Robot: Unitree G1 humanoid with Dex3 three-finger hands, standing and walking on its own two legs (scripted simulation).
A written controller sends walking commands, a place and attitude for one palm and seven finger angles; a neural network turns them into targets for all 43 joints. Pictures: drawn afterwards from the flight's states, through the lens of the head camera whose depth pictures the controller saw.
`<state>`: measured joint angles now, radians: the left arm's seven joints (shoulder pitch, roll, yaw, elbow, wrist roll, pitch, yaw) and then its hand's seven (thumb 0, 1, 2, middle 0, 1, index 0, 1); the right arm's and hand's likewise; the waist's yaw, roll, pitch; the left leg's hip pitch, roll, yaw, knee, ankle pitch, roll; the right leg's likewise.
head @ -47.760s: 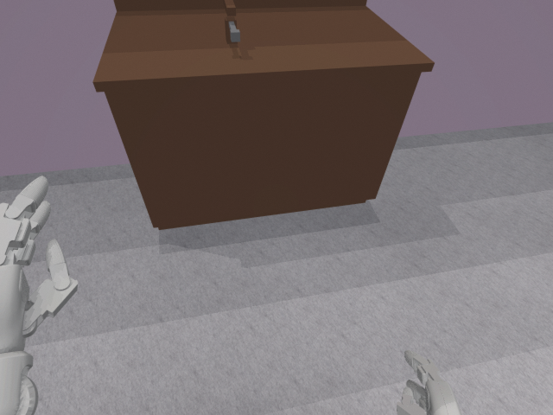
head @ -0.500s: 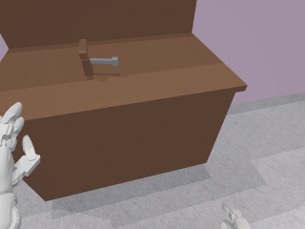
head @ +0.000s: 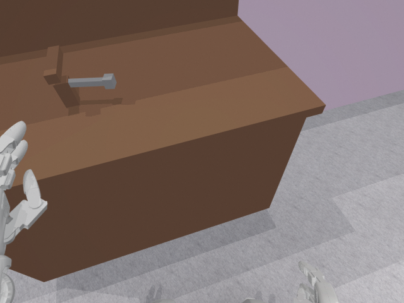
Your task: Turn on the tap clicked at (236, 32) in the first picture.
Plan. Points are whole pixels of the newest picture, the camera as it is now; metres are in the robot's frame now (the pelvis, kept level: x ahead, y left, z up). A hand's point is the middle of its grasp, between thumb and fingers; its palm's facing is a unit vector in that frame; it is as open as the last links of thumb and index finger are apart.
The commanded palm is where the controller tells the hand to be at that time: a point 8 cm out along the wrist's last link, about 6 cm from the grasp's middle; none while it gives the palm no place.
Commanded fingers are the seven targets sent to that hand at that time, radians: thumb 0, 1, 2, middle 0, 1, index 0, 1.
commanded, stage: take the last steps up to it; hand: left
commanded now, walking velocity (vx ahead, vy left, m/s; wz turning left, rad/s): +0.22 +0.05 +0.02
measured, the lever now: (109, 81) +0.61 +0.27 +0.10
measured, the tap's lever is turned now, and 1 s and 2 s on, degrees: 74 74 74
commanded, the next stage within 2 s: come to a stop and stand still in 0.22 s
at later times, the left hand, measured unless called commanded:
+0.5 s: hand (86, 137) +0.34 +0.21 +0.18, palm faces +0.39 -0.83 -0.41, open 7.4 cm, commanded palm +0.28 +0.26 +0.20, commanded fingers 0.00 0.90 0.90 -0.20 -0.30 -0.20 -0.30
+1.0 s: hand (89, 131) +0.35 +0.21 +0.18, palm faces +0.33 -0.82 -0.46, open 7.4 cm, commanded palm +0.31 +0.25 +0.20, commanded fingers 0.00 0.90 0.90 -0.20 -0.30 -0.20 -0.30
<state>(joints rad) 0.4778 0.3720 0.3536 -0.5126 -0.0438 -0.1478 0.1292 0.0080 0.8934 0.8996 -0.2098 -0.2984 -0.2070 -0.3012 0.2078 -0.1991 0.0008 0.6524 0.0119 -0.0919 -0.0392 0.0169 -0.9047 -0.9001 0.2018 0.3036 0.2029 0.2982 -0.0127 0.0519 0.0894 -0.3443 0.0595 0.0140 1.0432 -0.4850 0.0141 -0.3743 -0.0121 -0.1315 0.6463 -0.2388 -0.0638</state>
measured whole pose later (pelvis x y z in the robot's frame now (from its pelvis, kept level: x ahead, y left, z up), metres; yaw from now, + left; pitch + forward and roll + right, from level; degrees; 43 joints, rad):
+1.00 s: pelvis +0.14 -0.02 +0.02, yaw -2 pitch +1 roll +0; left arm 0.55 0.38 0.33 -0.54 -0.08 -0.09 0.14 0.01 0.89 0.90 -0.21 -0.30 -0.21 -0.30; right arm 0.15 -0.22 0.00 0.56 0.01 -0.05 -0.09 0.02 -0.91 -0.90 0.20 0.30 0.20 0.30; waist 0.01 0.04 0.03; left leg -0.28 0.05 0.04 0.51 -0.21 -0.02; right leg -0.19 0.06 -0.05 0.47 -0.29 -0.07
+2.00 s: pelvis -0.10 +0.16 +0.00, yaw -5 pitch -3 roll -1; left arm 0.45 0.45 0.42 -0.63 -0.05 -0.18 0.07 0.01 0.89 0.90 -0.21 -0.30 -0.20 -0.30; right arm 0.27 -0.19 -0.01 0.55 0.02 -0.11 0.04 0.02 -0.90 -0.90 0.20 0.30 0.20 0.30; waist 0.05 -0.05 0.06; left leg -0.55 -0.10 0.04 1.02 -0.40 -0.08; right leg -0.24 0.04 -0.09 0.57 -0.24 -0.12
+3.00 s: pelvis -0.11 +0.22 +0.02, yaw -2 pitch +0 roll +0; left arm 0.47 0.37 0.41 -0.44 -0.06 -0.19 0.13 0.00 0.89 0.90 -0.21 -0.30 -0.21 -0.30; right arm 0.22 -0.21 0.01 0.61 0.01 -0.13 -0.01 0.02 -0.91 -0.90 0.20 0.30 0.20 0.30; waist 0.03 0.05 0.05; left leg -0.26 0.01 0.01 0.54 -0.24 0.00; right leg -0.25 0.03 -0.05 0.51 -0.26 -0.05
